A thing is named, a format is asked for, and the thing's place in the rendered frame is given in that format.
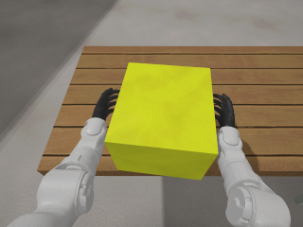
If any table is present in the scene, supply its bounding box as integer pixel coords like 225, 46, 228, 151
37, 46, 303, 205

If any right robot upper arm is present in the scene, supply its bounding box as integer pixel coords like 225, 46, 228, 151
225, 185, 291, 227

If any robot right hand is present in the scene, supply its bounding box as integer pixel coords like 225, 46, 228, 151
213, 94, 236, 128

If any robot left hand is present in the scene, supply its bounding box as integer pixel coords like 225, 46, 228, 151
92, 88, 120, 121

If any robot left forearm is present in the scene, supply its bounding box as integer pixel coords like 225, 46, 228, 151
36, 117, 107, 207

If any carton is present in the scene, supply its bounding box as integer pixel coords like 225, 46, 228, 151
104, 62, 219, 181

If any left robot upper arm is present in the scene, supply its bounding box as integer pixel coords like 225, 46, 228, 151
7, 169, 94, 227

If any robot right forearm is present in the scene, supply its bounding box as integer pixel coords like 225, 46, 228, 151
217, 126, 291, 226

